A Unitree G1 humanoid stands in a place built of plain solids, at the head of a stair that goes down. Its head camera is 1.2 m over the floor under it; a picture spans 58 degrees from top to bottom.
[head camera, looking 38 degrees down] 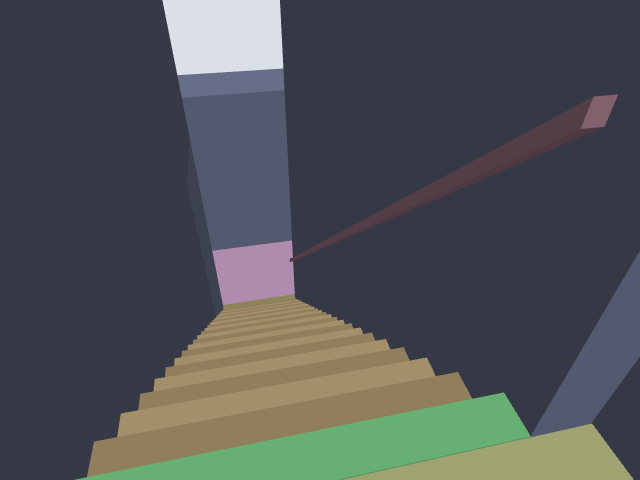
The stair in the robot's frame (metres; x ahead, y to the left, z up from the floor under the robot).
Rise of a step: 0.20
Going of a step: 0.22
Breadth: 1.30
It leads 12 degrees to the left of straight ahead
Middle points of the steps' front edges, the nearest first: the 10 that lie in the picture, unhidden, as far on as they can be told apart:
0.63 0.07 0.00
0.85 0.11 -0.20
1.07 0.16 -0.41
1.29 0.20 -0.61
1.51 0.25 -0.81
1.73 0.30 -1.02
1.94 0.34 -1.22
2.16 0.39 -1.43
2.38 0.43 -1.63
2.60 0.48 -1.84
